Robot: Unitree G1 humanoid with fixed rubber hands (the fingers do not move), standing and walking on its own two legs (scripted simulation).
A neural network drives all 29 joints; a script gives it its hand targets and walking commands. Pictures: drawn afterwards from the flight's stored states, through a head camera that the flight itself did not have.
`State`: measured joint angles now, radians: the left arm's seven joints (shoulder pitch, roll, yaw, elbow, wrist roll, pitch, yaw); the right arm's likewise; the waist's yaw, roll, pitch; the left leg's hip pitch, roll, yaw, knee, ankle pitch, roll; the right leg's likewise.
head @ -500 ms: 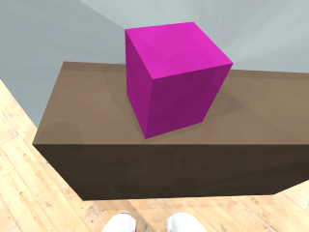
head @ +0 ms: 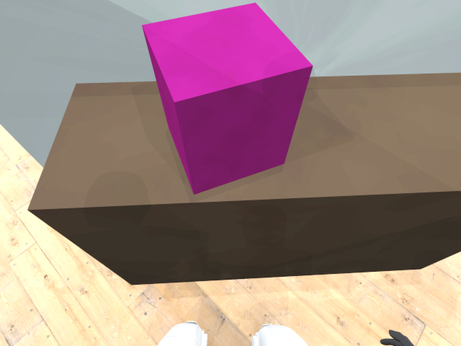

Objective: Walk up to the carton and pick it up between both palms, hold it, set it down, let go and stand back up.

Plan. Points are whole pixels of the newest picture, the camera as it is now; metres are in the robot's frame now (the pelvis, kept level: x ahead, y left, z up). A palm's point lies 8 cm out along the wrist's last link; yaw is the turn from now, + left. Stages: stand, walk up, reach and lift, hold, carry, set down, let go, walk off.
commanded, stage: walk up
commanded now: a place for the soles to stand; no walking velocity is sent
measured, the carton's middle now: (222, 104) +0.51 +0.02 +0.09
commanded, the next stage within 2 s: none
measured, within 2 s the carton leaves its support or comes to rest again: neither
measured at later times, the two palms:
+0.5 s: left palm out of the picture +0.04 +0.33 -0.10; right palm out of the picture +0.05 -0.30 -0.09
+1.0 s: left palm out of the picture +0.06 +0.34 -0.10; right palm out of the picture +0.06 -0.29 -0.09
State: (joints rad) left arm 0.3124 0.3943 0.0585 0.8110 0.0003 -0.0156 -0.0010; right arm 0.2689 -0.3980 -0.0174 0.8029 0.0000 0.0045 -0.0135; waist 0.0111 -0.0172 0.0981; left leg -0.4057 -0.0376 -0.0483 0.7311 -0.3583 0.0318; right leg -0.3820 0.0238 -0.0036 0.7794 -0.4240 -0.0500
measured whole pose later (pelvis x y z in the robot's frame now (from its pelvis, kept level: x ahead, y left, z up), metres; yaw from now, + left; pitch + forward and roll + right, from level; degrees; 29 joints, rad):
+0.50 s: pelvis -0.02 +0.01 +0.00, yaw +0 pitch -1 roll +0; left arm 0.27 0.39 0.06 0.81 0.00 -0.02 0.00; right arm 0.26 -0.40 0.00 0.87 0.00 -0.03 -0.01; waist 0.01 -0.03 0.07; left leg -0.40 -0.04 -0.05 0.72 -0.31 0.01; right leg -0.35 0.01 0.00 0.75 -0.39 -0.03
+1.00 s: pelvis -0.01 +0.02 +0.00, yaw +1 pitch -2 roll +1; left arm 0.27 0.40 0.06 0.81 0.00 -0.02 0.00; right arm 0.26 -0.40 -0.01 0.89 0.00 -0.03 0.01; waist 0.01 -0.03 0.07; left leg -0.40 -0.04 -0.03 0.83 -0.43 0.02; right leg -0.29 -0.01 0.00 0.75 -0.42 -0.04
